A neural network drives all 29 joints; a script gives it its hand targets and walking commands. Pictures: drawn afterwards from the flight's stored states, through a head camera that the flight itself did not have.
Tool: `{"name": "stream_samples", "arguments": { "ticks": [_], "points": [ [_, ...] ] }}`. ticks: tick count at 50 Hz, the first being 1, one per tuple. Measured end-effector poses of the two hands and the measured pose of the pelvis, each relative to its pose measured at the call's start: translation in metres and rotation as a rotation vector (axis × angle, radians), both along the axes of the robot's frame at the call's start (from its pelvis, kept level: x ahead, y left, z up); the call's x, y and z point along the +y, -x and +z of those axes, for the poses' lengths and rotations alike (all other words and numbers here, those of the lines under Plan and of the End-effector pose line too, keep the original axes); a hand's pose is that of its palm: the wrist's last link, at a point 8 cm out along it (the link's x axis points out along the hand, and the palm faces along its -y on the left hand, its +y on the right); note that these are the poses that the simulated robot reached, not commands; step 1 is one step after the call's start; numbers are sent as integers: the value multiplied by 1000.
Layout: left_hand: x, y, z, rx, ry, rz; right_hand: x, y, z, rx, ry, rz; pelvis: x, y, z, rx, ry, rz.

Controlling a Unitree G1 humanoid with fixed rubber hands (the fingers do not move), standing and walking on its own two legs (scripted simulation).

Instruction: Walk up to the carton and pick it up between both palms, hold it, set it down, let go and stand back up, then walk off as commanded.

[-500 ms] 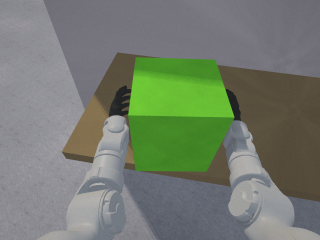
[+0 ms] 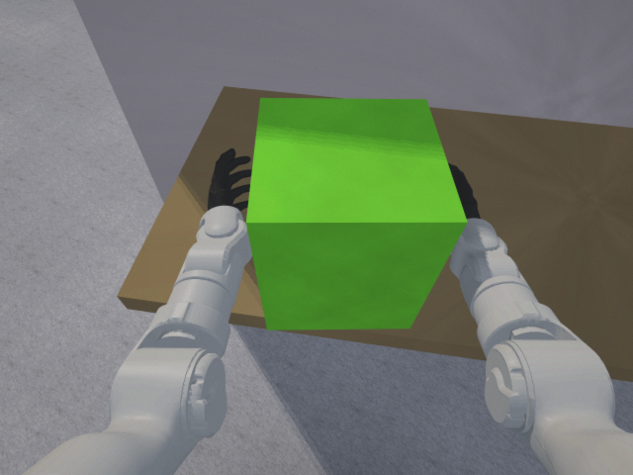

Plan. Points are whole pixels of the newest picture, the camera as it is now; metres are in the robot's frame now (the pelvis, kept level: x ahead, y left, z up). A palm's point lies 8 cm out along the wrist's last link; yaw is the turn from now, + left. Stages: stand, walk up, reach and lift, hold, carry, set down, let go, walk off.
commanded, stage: set down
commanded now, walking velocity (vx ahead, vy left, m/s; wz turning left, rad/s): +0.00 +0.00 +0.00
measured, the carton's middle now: (341, 222) +0.42 +0.03 +0.06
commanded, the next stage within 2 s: none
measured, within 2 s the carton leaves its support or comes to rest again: neither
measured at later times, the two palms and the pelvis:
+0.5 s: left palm (206, 266) +0.33 +0.19 +0.05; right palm (502, 260) +0.38 -0.18 +0.06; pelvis -0.03 -0.01 +0.00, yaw +0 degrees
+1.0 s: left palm (193, 290) +0.30 +0.20 +0.06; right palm (524, 305) +0.33 -0.20 +0.06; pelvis -0.04 -0.01 +0.00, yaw +0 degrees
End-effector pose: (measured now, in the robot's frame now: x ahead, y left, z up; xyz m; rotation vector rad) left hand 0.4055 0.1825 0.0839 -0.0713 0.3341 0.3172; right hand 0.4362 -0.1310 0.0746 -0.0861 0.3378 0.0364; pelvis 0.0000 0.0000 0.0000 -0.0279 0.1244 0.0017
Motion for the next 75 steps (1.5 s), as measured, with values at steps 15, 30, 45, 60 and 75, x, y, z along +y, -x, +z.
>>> {"name": "stream_samples", "arguments": {
  "ticks": [15,30,45,60,75],
  "points": [
    [-1,30,-16,7,5,-6,-29,11,4,-45,9,-17,-9,8,1,-10,-11,-2],
    [15,85,-26,-18,-19,30,-51,70,-14,-28,13,8,-13,35,-1,-47,-6,2],
    [12,103,-24,-5,-25,18,-63,100,-17,-24,2,18,-15,46,-1,-62,-8,2],
    [18,129,-33,-2,-36,9,-82,133,-26,-58,13,14,-14,38,-1,-51,-7,2],
    [18,157,-36,-3,-54,-7,-95,175,-32,-73,21,1,-14,39,-1,-52,-7,2]
  ]
}}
